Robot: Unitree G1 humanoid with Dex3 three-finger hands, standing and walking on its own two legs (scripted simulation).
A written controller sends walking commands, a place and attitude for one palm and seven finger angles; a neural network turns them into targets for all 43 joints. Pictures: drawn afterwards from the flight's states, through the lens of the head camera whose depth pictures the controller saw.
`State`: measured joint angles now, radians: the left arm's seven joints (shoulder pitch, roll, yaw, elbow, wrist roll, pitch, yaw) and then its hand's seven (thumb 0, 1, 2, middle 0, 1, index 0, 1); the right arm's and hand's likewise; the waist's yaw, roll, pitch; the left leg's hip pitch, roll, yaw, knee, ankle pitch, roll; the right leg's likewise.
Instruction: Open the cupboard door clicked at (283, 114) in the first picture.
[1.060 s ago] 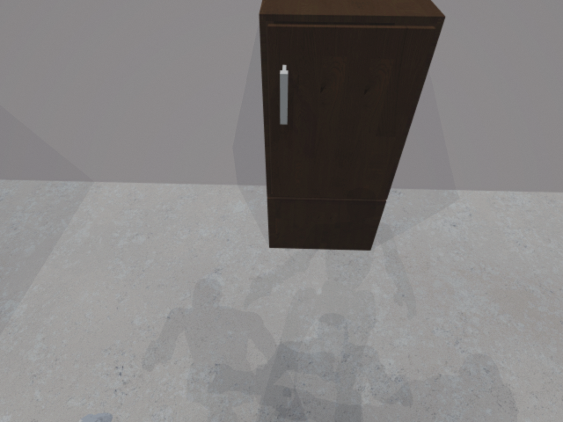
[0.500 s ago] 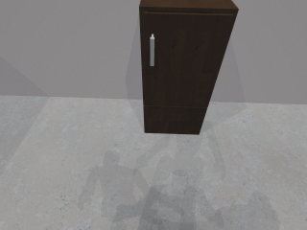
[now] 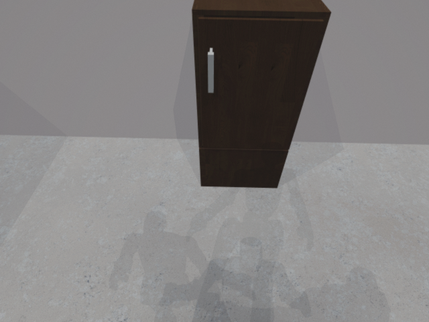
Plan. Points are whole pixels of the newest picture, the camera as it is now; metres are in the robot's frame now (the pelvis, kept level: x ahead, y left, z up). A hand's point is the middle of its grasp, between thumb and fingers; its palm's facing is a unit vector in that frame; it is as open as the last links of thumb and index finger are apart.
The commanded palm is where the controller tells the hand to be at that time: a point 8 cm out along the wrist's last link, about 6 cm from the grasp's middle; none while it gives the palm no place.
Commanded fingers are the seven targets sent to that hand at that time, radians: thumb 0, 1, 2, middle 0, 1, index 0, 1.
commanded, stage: look at it before walking up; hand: left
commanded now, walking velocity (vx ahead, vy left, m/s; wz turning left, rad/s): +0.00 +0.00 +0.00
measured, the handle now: (211, 70) +0.94 +0.06 +0.00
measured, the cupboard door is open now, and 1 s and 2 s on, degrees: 0 0 0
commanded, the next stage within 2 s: take the last steps up to it in 0.38 s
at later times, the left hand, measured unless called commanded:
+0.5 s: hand out of the picture +0.07 +0.25 -0.15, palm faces -0.02 -0.94 -0.34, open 7.3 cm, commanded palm none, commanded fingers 0.00 0.90 0.90 -0.20 -0.30 -0.20 -0.30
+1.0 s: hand out of the picture -0.02 +0.12 -0.18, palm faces +0.06 -0.99 -0.14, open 7.3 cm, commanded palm none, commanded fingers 0.00 0.90 0.90 -0.20 -0.30 -0.20 -0.30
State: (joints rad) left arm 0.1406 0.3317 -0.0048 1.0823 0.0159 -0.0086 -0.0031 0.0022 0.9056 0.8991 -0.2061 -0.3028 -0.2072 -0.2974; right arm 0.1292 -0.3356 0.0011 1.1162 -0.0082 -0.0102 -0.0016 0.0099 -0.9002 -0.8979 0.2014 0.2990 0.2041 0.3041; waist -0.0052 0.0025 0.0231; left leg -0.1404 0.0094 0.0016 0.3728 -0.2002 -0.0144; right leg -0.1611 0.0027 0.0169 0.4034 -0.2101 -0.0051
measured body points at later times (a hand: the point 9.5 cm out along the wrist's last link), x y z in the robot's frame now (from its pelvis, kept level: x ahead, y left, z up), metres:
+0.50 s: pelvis +0.00 +0.00 +0.00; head +0.00 +0.00 +0.45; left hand +0.08 +0.30 -0.13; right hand +0.08 -0.30 -0.13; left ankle +0.00 +0.13 -0.74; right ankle +0.01 -0.12 -0.74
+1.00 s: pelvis +0.09 -0.03 -0.01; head +0.10 -0.02 +0.44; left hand -0.02 +0.17 -0.16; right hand +0.10 -0.26 -0.16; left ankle +0.11 +0.08 -0.69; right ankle +0.01 -0.12 -0.74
